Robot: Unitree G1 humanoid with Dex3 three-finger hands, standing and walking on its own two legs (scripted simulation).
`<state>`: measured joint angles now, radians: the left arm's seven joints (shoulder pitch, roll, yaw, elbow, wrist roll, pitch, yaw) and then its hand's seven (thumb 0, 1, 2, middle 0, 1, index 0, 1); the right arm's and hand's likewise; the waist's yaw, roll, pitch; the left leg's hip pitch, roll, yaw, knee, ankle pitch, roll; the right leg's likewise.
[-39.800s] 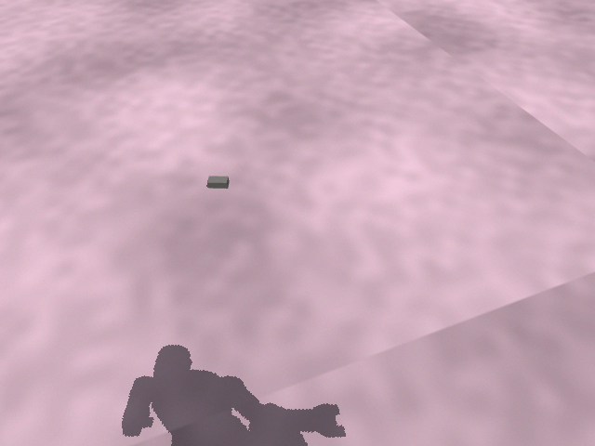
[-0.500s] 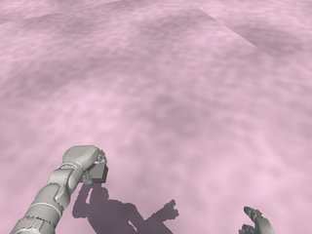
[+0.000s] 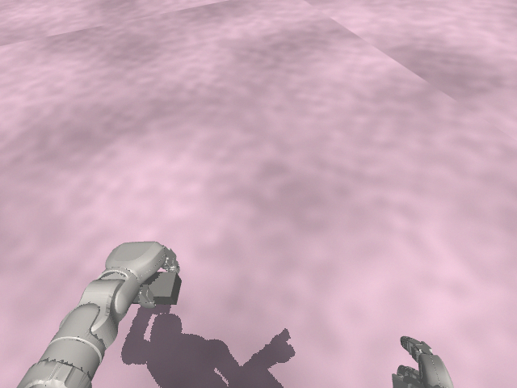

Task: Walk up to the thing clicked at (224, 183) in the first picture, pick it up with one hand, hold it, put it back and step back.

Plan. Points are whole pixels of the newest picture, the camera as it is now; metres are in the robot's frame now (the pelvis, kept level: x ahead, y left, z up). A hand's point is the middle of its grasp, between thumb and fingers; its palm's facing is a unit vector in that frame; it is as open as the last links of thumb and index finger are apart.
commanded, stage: hold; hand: left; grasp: from above
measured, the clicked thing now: (151, 287) +0.31 +0.22 -0.07
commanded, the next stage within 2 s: crouch in 0.28 s
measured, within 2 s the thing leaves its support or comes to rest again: neither
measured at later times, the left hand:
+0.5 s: hand (145, 286) +0.30 +0.22 -0.03, palm faces -0.45 -0.02 -0.89, open 7.4 cm
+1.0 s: hand (174, 294) +0.36 +0.23 -0.22, palm faces -0.40 +0.07 -0.91, open 7.5 cm
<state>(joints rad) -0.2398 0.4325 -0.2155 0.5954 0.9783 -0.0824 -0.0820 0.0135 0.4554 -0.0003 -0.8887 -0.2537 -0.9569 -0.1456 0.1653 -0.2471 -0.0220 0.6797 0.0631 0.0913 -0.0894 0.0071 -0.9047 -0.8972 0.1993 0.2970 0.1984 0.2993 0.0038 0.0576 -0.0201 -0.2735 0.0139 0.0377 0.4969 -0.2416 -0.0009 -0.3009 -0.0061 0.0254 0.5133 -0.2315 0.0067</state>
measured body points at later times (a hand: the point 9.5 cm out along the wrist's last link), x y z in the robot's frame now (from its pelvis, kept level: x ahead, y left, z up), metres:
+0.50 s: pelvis +0.00 +0.00 +0.00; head +0.01 -0.02 +0.45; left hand +0.32 +0.22 +0.02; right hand +0.15 -0.25 -0.12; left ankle +0.01 +0.12 -0.74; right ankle +0.02 -0.12 -0.74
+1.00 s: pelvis -0.04 +0.01 -0.13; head +0.08 +0.02 +0.31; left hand +0.38 +0.22 -0.17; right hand +0.03 -0.28 -0.24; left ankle +0.01 +0.12 -0.74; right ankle +0.02 -0.12 -0.74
